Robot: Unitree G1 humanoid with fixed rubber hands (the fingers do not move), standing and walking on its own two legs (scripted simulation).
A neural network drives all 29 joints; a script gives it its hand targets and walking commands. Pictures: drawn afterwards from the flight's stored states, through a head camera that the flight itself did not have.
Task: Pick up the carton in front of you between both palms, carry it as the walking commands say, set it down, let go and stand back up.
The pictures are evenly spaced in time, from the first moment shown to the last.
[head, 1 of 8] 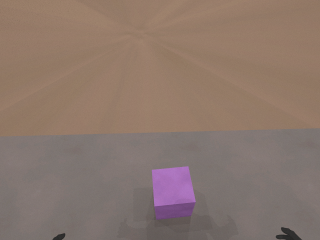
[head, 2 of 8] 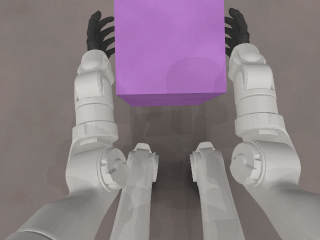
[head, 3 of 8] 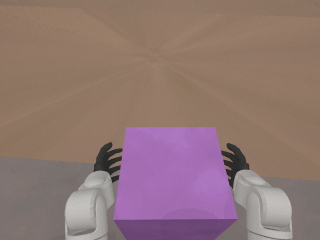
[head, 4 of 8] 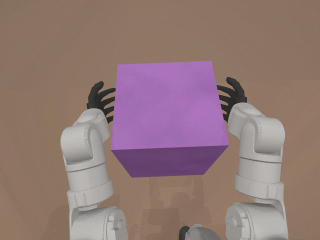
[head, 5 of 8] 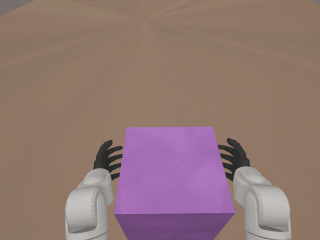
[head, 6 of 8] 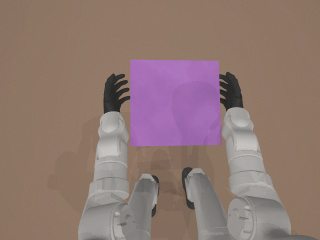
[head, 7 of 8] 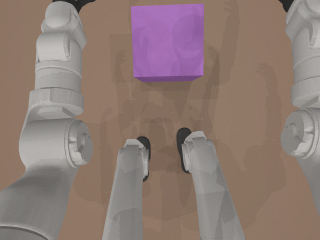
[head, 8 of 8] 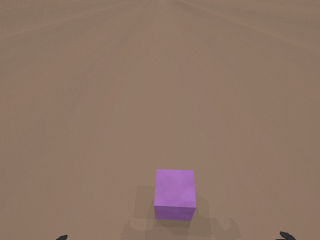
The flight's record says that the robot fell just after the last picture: no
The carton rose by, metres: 0.96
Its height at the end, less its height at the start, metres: +0.24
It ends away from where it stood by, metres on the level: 4.74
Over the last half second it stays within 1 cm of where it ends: yes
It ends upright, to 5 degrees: yes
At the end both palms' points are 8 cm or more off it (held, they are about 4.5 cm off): yes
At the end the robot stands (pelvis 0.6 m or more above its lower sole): yes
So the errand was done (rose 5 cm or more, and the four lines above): yes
